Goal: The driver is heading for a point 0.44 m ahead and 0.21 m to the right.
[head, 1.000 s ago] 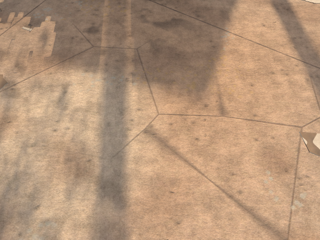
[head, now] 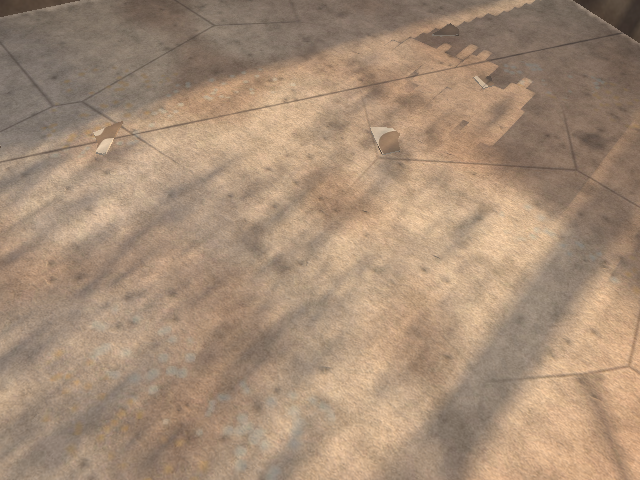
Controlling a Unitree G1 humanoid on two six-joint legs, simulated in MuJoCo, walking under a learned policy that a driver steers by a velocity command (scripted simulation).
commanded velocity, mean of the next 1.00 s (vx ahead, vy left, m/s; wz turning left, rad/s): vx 0.35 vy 0.00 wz -0.50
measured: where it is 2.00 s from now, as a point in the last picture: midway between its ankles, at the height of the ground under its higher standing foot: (445, 437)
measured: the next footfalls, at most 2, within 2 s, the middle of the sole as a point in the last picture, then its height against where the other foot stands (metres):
left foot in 0.92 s outside the picture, level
right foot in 1.32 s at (507, 445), level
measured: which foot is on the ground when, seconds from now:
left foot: down 0.00-0.38, up 0.40-0.90, down 0.92-1.00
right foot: down 0.00-0.94, up 0.96-1.00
